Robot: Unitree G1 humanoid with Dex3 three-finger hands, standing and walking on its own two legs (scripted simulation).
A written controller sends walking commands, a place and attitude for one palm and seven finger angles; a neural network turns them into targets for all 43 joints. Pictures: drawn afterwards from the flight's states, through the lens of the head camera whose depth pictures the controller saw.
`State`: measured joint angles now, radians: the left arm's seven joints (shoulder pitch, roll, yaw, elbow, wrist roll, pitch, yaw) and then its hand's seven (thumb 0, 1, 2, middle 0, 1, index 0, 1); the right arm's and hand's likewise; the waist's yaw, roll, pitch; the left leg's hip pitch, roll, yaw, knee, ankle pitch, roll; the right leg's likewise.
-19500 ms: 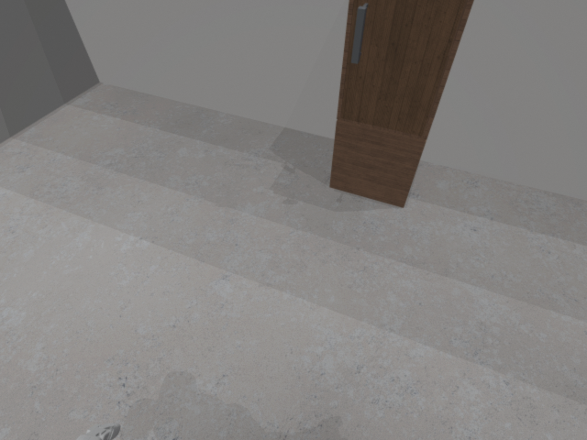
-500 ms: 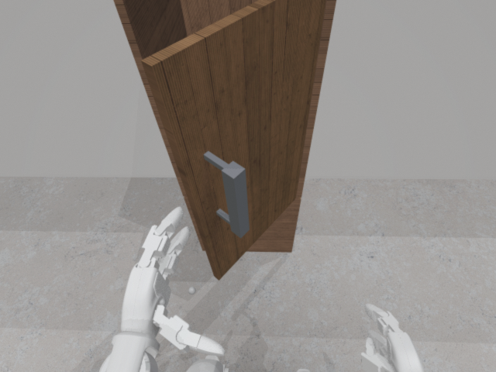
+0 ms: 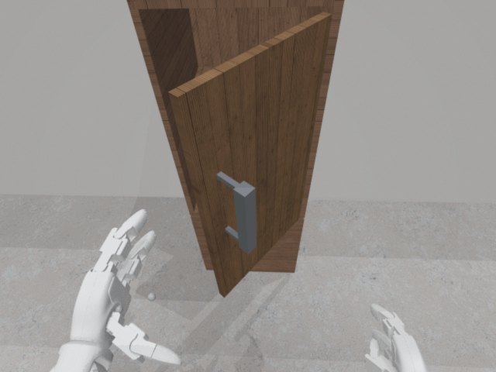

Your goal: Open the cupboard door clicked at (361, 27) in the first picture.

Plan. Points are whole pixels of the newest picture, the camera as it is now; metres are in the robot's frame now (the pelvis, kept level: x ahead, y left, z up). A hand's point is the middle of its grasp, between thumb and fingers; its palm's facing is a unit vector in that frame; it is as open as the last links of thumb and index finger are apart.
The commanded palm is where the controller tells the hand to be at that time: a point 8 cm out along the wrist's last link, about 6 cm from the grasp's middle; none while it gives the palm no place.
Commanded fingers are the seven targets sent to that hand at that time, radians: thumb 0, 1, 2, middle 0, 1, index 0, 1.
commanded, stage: draw the hand back to the body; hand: left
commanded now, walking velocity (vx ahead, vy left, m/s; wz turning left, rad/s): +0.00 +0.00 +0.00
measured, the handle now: (236, 214) +0.38 +0.05 +0.05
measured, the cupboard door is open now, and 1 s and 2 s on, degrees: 51 51 51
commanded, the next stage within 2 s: step back with the hand held close in 1.14 s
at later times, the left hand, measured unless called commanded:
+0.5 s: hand (53, 271) +0.21 +0.24 +0.16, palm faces +0.29 -0.89 -0.36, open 12.3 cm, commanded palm +0.16 +0.29 +0.18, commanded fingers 0.00 0.48 0.72 -0.19 -0.30 -0.19 -0.30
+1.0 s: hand out of the picture +0.20 +0.28 +0.19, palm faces +0.44 -0.82 -0.38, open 7.6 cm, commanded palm +0.15 +0.32 +0.22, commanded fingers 0.00 0.90 0.90 -0.20 -0.30 -0.20 -0.30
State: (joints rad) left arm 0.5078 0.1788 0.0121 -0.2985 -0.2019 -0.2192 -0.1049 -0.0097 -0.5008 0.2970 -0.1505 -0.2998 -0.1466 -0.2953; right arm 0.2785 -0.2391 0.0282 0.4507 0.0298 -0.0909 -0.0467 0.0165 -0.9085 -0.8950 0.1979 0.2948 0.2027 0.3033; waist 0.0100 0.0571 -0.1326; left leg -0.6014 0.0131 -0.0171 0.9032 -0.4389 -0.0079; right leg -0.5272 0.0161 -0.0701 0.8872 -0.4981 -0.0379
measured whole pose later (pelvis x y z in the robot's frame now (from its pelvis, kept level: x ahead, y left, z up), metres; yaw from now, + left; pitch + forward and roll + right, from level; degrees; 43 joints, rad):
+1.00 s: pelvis +0.01 +0.02 +0.05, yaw -2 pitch -3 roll +0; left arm 0.47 0.32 0.32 -0.38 -0.06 -0.07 0.12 0.01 0.85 0.88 -0.20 -0.30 -0.20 -0.30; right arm 0.19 -0.23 0.02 0.64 0.00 -0.08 -0.08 0.02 -0.91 -0.89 0.20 0.29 0.20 0.30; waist 0.07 0.05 0.01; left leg -0.12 -0.01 0.03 0.41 -0.23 0.03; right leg -0.05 0.00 -0.02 0.36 -0.26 0.00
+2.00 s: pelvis -0.08 +0.04 +0.03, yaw -1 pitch +0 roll -2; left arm 0.55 0.41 0.44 -0.52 -0.01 -0.20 0.15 0.02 0.89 0.89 -0.21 -0.30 -0.21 -0.30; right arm 0.21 -0.22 0.01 0.55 0.01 -0.06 -0.08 0.01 -0.91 -0.89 0.20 0.30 0.20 0.30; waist 0.01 0.01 0.06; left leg -0.42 0.00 0.02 0.59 -0.18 0.06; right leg -0.34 0.02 -0.01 0.56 -0.21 0.02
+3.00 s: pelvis -0.24 +0.02 +0.03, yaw -6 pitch +0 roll -1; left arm 0.61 0.44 0.44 -0.52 -0.06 -0.20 0.15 0.02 0.89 0.90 -0.21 -0.30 -0.21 -0.30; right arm 0.30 -0.24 -0.01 0.65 -0.01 -0.10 -0.08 0.02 -0.91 -0.89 0.20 0.29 0.20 0.30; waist -0.04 0.00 -0.05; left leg -0.49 0.00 0.00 0.59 -0.17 -0.01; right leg -0.05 0.03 -0.03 0.48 -0.44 -0.03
